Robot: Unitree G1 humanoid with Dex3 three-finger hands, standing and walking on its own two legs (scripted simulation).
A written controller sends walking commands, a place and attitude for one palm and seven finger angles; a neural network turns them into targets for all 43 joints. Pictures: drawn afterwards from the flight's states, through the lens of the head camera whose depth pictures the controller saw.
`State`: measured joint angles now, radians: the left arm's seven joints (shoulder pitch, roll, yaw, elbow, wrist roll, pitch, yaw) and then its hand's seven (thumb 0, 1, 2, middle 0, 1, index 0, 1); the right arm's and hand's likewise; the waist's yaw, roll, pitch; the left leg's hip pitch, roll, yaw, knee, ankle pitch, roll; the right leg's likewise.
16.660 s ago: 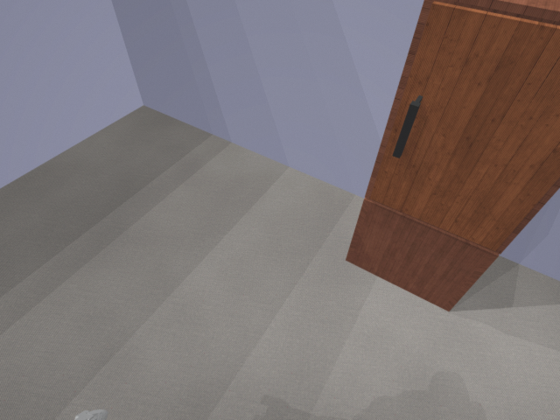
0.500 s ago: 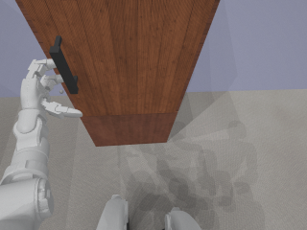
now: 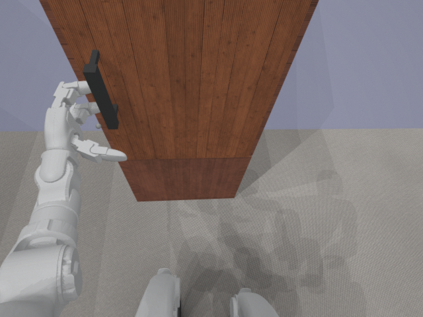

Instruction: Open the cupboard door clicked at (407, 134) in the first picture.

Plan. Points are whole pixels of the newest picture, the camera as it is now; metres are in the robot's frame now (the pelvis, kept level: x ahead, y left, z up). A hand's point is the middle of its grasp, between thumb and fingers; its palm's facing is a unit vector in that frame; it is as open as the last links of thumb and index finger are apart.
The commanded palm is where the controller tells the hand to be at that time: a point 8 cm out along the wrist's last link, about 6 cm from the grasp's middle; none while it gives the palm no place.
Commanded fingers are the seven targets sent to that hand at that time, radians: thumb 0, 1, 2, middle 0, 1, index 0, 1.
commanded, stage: move the hooked fingers beside the handle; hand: left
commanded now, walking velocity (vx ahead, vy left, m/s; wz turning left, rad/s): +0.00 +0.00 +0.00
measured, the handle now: (104, 93) +0.52 +0.23 +0.06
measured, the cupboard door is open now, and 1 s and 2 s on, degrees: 0 0 0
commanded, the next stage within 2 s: none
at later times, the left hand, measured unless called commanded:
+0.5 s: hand (104, 122) +0.46 +0.22 +0.05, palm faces +0.11 -0.99 -0.01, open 14.1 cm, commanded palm +0.43 +0.26 +0.05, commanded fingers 0.00 -0.50 0.30 -0.30 -1.20 -0.30 -1.20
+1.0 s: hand (89, 125) +0.45 +0.24 +0.05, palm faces +0.11 -0.99 -0.01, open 14.0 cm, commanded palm +0.42 +0.29 +0.05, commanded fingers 0.00 -0.50 0.30 -0.30 -1.20 -0.30 -1.20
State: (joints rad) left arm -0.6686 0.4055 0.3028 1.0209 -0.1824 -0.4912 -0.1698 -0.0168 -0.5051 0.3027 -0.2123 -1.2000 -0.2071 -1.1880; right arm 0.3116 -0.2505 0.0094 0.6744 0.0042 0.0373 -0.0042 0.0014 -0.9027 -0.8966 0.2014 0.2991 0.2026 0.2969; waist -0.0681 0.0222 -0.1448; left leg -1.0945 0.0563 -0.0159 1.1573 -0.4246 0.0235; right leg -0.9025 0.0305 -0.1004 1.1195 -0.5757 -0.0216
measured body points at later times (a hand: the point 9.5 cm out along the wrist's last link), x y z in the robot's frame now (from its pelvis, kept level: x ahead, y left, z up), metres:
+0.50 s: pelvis +0.00 +0.00 +0.00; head +0.11 +0.02 +0.43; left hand +0.45 +0.27 +0.05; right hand +0.05 -0.27 -0.11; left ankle +0.06 +0.10 -0.64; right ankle -0.02 -0.11 -0.64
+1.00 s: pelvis +0.00 -0.01 -0.01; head +0.11 +0.02 +0.43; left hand +0.43 +0.30 +0.06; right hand +0.06 -0.28 -0.11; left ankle +0.06 +0.10 -0.64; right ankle -0.02 -0.12 -0.64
